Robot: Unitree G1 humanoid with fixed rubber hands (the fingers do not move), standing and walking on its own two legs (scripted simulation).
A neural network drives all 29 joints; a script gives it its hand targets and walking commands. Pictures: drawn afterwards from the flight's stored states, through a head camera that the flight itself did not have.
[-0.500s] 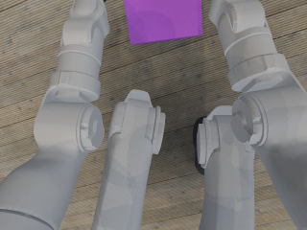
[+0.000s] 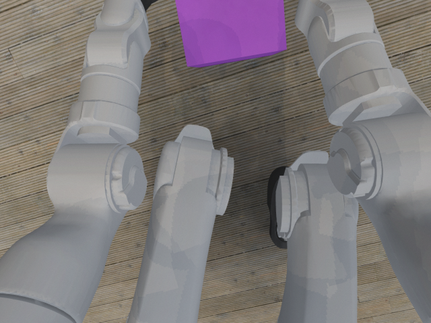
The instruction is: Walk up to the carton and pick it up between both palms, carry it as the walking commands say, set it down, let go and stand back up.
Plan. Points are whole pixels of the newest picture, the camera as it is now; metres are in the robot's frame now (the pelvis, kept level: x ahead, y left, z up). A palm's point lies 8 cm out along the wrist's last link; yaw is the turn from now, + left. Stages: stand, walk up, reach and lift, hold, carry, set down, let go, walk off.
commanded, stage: set down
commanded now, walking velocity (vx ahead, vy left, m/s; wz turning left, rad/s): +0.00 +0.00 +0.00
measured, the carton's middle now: out of the picture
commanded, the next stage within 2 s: none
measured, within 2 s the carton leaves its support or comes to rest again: neither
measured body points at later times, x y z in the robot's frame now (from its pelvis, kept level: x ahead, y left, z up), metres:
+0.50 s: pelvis +0.00 +0.00 -0.01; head +0.37 +0.06 +0.23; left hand +0.50 +0.23 -0.21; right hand +0.57 -0.01 -0.19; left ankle +0.09 +0.13 -0.33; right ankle +0.09 -0.12 -0.33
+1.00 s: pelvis +0.00 +0.00 -0.01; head +0.37 +0.06 +0.23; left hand +0.50 +0.23 -0.21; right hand +0.57 -0.01 -0.20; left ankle +0.09 +0.13 -0.33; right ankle +0.09 -0.12 -0.33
